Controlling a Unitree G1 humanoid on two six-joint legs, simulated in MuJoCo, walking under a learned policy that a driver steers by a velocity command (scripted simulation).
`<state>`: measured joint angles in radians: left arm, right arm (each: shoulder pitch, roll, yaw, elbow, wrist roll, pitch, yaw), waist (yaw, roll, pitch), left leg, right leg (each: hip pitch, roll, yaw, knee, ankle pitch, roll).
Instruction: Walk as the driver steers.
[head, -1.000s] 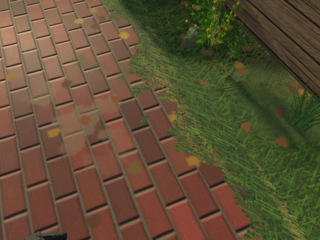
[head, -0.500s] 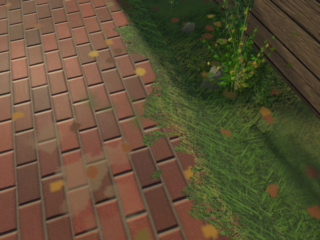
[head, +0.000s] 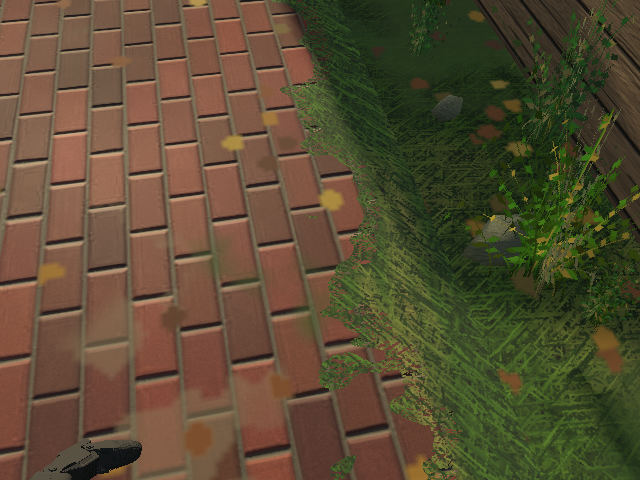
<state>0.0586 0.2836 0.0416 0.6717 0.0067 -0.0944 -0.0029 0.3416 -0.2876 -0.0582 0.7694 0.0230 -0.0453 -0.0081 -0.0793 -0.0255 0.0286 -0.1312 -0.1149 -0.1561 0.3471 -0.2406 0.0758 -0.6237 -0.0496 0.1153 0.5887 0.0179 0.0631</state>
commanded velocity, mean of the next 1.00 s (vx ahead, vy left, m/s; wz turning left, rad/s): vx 0.12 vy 0.00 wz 0.42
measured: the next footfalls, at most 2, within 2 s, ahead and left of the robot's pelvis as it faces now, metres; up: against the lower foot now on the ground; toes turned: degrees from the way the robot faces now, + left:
right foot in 0.12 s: +0.25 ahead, -0.13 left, +0.00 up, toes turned +9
left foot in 0.58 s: +0.19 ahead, +0.12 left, +0.00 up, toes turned +23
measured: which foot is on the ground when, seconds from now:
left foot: down 0.00-0.12, up 0.14-0.56, down 0.58-0.98, up 1.00-1.00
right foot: up 0.00-0.10, down 0.12-0.58, up 0.60-0.92, down 0.94-1.00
